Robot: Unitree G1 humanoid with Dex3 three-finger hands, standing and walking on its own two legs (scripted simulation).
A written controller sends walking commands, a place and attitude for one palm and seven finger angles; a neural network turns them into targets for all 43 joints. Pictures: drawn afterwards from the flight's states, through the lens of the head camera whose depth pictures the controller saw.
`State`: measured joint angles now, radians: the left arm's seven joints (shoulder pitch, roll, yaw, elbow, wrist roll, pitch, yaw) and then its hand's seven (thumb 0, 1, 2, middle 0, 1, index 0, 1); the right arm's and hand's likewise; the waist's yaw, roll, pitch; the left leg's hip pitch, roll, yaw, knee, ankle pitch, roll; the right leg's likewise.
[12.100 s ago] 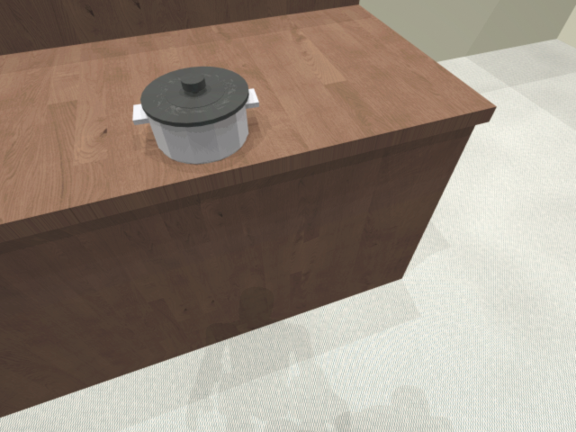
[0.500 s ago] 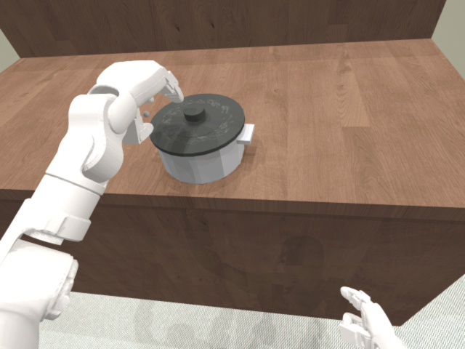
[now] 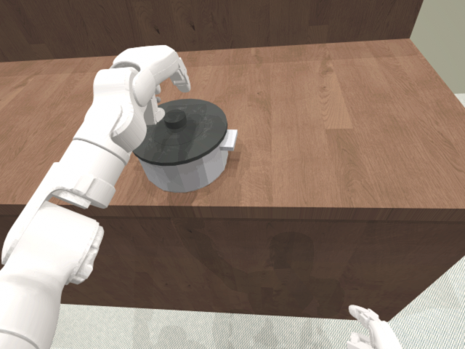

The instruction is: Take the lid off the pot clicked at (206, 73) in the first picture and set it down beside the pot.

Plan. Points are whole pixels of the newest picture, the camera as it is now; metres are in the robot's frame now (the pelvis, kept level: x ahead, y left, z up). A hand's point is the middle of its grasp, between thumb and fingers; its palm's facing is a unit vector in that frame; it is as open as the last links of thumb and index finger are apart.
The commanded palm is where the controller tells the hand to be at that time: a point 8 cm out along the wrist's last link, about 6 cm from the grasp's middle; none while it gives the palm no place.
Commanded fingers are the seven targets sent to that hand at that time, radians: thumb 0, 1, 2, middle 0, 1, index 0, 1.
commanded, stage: move the open hand above the knob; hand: left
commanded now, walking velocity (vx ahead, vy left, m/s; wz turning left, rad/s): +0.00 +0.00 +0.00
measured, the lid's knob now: (175, 119) +0.49 +0.13 +0.16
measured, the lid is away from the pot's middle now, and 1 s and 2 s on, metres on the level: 0.00 0.00 0.00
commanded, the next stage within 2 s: lower the open fingers around the knob in 1.24 s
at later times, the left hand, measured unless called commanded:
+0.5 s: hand (170, 87) +0.47 +0.11 +0.23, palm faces -0.17 -0.03 -0.98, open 9.8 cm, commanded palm +0.44 +0.13 +0.29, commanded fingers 0.00 -0.36 1.70 -0.89 -0.08 -0.89 -0.08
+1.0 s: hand (157, 92) +0.46 +0.13 +0.23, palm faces -0.19 -0.03 -0.98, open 9.7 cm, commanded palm +0.43 +0.13 +0.29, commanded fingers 0.00 -0.36 1.70 -0.89 -0.08 -0.89 -0.08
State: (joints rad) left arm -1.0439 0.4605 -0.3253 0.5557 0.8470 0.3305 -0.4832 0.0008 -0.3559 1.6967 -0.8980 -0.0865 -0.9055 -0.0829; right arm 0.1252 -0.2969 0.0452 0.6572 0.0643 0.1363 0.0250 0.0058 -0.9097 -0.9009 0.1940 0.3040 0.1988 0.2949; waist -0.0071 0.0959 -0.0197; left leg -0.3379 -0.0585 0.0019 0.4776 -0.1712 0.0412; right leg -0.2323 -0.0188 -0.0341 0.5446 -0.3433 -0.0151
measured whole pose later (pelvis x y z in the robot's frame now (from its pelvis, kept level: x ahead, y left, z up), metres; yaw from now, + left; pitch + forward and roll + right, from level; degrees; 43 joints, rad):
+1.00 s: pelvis +0.01 +0.00 +0.00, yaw +0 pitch +3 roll +1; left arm -1.11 0.45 -0.33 0.65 0.86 0.32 -0.50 0.00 -0.36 1.70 -0.90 -0.09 -0.90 -0.08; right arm 0.12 -0.28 0.05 0.64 0.07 0.14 0.03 0.00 -0.91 -0.90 0.19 0.30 0.20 0.29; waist -0.01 0.08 -0.03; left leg -0.34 -0.06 0.00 0.47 -0.17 0.04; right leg -0.23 -0.02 -0.03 0.53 -0.34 -0.01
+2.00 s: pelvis +0.01 +0.01 +0.00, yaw +0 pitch +2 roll +1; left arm -1.00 0.41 -0.32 0.64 0.84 0.33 -0.47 0.00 -0.35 1.70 -0.90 -0.09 -0.90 -0.08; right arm 0.14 -0.28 0.04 0.64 0.07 0.13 0.03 0.01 -0.91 -0.90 0.19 0.30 0.20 0.29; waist -0.02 0.09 -0.03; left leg -0.34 -0.06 0.01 0.47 -0.18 0.05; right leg -0.22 -0.02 -0.03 0.52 -0.33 -0.01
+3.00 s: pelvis +0.01 +0.01 +0.00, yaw +0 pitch +3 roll +0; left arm -1.03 0.39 -0.33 0.69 0.84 0.33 -0.45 0.00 0.09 1.08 -0.67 -0.83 -0.68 -0.83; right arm 0.16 -0.28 0.04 0.67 0.06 0.13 0.01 0.01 -0.91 -0.90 0.19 0.30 0.20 0.29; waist -0.03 0.08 -0.03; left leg -0.34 -0.06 0.01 0.47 -0.18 0.05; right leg -0.22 -0.02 -0.03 0.51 -0.33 -0.01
